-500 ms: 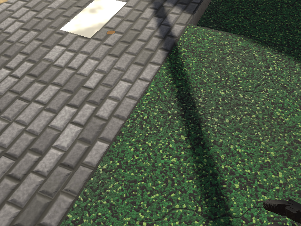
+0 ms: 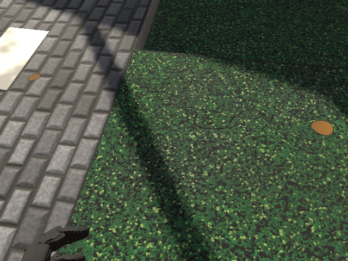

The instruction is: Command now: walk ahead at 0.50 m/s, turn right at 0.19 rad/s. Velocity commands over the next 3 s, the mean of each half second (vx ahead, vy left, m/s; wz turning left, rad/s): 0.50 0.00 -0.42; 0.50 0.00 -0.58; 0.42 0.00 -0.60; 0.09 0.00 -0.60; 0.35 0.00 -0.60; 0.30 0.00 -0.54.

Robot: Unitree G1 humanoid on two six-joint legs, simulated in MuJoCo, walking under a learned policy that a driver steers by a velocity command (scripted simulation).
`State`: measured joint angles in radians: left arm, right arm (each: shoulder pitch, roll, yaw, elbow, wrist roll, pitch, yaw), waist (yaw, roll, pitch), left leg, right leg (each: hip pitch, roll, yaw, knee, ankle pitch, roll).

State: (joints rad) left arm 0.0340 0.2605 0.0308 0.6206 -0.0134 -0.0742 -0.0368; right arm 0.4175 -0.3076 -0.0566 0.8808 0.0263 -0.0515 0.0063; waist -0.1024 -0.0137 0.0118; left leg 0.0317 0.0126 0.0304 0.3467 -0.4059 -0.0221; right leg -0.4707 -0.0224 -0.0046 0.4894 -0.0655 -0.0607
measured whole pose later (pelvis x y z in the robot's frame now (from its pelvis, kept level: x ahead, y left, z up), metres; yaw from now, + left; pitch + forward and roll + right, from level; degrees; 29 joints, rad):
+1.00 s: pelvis +0.50 -0.12 -0.01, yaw -32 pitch +1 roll +2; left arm 0.06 0.29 0.07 0.59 -0.02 -0.02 -0.04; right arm 0.32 -0.32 -0.08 0.85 0.02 -0.04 -0.01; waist -0.07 -0.01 0.06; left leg 0.01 0.11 0.23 0.60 -0.46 -0.05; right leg -0.51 0.00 -0.04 0.62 -0.12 -0.10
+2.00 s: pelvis +0.76 -0.32 +0.01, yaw -67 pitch +1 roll +2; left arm 0.20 0.31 0.07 0.60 0.00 0.03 0.01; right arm 0.10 -0.34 -0.08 0.76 0.00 0.02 0.00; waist -0.01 0.04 0.06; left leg -0.47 0.05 0.04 0.97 -0.46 -0.05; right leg -0.32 0.00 0.03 0.55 -0.25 -0.05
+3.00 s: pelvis +0.79 -0.68 +0.00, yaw -100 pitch +2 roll +0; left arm 0.14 0.29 0.05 0.61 0.01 -0.02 -0.02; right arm 0.15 -0.33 -0.04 0.73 0.00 -0.03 -0.02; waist -0.01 0.03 0.10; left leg -0.56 0.07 -0.04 1.18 -0.43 -0.06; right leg -0.41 0.09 0.02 0.48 -0.10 -0.09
